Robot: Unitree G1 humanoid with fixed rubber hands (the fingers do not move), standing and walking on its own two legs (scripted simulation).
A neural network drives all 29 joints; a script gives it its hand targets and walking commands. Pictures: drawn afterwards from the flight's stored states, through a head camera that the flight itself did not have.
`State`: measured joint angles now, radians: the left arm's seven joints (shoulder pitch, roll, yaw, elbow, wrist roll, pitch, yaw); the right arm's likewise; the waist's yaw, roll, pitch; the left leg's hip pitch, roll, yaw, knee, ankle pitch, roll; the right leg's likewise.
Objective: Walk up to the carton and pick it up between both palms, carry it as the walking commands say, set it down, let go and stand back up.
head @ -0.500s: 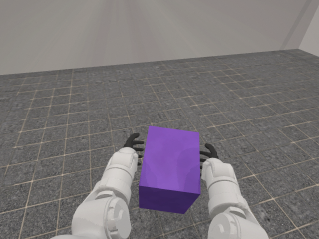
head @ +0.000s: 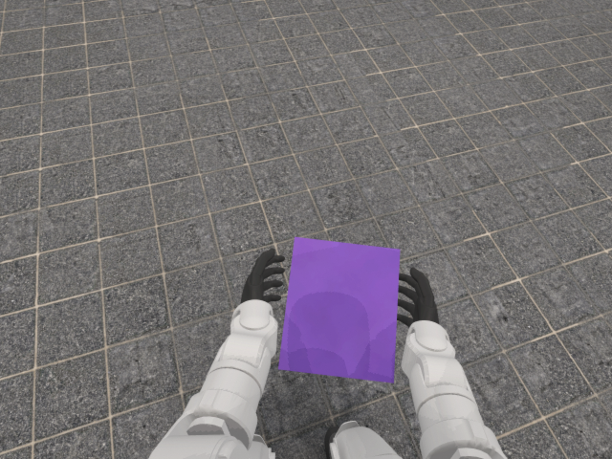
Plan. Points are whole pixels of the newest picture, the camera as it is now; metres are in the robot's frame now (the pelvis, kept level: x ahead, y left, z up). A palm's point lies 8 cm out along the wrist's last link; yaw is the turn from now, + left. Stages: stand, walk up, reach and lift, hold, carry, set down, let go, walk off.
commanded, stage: set down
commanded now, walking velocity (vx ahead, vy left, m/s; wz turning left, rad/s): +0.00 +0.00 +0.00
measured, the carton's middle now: (333, 310) +0.34 -0.07 -0.15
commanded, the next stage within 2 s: none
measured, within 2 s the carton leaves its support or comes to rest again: neither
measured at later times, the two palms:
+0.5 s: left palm (272, 303) +0.35 +0.03 -0.14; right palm (409, 338) +0.28 -0.19 -0.15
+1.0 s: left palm (277, 306) +0.37 +0.03 -0.22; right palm (398, 340) +0.30 -0.19 -0.23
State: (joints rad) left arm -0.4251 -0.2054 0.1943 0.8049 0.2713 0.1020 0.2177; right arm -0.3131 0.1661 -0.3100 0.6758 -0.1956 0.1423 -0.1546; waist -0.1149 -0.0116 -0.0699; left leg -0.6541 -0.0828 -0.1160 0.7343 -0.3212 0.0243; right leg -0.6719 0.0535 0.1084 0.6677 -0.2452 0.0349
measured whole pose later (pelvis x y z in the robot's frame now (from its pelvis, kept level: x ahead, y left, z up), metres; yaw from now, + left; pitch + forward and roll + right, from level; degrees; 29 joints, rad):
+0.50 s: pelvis -0.04 -0.02 -0.07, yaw +1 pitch +22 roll -1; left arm -0.70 -0.12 0.27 0.94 0.22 0.00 0.21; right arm -0.49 0.23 -0.35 0.64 -0.17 0.09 -0.28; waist -0.14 0.07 -0.01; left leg -1.09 -0.12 -0.15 1.17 -0.45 -0.03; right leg -1.12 0.10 0.09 1.12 -0.37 0.02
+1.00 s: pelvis -0.06 -0.01 -0.15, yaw +2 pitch +29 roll -1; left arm -0.85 -0.12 0.26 0.94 0.19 0.04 0.27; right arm -0.64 0.21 -0.45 0.63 -0.19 0.13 -0.25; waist -0.16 0.09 -0.03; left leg -1.44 -0.18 -0.13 1.48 -0.53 -0.02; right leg -1.47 0.11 0.10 1.43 -0.46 0.07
